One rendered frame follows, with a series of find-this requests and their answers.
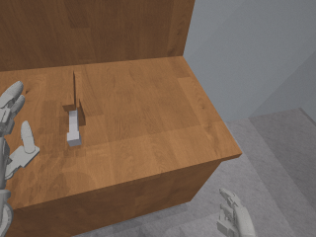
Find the right robot hand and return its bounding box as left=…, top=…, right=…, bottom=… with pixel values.
left=217, top=188, right=257, bottom=237

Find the tap lever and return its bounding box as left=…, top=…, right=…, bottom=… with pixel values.
left=67, top=109, right=82, bottom=147

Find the left robot forearm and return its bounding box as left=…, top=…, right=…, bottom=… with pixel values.
left=0, top=189, right=14, bottom=237

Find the left robot hand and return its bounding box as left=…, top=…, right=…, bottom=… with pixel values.
left=0, top=81, right=40, bottom=190

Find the counter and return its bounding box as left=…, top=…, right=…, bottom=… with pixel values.
left=0, top=0, right=243, bottom=237

